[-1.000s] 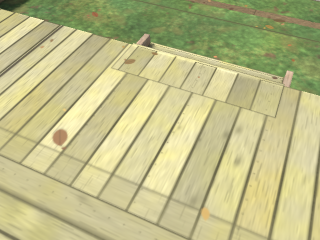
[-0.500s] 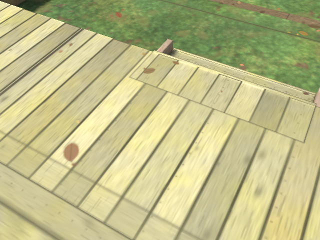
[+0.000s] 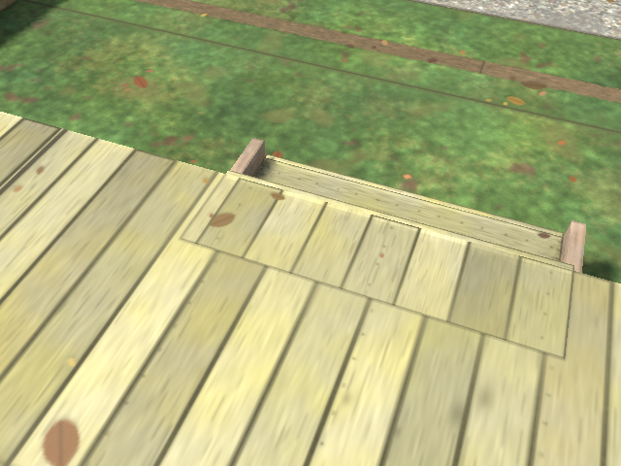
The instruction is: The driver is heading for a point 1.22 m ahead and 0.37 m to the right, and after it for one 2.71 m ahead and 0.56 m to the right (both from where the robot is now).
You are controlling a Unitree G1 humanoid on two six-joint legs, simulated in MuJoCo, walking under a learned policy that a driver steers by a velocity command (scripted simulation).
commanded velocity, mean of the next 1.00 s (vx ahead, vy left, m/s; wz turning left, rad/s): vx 0.50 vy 0.00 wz -0.13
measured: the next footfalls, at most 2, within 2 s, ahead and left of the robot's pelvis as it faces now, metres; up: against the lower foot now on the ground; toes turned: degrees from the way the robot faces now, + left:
right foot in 0.20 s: +0.31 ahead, -0.15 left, +0.00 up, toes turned -3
left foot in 0.74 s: +0.62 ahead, +0.09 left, +0.00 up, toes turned +0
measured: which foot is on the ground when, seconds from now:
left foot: down 0.00-0.22, up 0.24-0.72, down 0.74-1.00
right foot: up 0.00-0.18, down 0.20-0.76, up 0.78-1.00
